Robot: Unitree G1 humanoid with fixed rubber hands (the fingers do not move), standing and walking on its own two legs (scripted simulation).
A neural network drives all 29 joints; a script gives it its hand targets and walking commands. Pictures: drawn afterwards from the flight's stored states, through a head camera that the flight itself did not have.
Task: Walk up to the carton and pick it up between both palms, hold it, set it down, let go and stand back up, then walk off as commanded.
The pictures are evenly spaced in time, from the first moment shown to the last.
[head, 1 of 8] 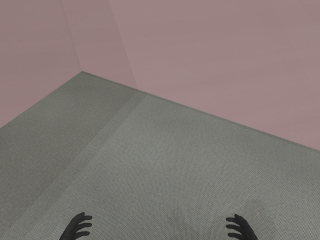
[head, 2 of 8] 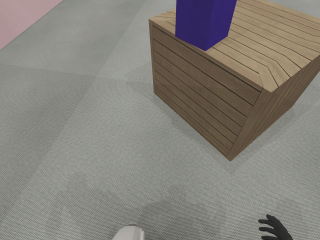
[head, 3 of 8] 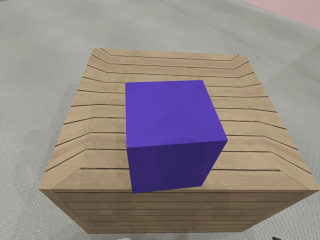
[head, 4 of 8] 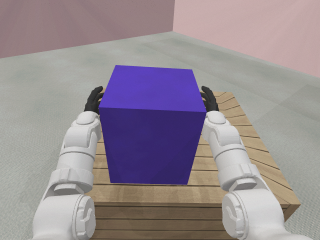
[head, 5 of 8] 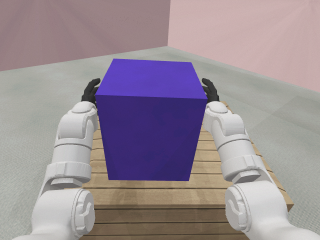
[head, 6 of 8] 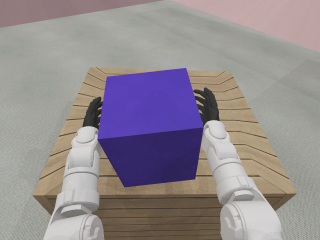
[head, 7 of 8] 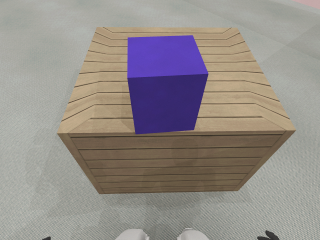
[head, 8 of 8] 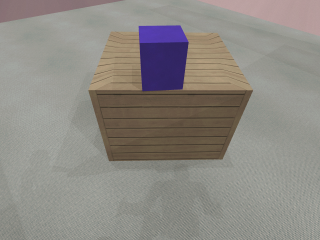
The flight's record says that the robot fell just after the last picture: no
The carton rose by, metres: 0.21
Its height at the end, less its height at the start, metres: +0.00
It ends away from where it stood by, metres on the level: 0.01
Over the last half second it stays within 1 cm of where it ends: yes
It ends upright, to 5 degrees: yes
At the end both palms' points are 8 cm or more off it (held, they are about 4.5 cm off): yes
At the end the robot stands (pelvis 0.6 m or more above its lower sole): yes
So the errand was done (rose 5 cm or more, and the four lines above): yes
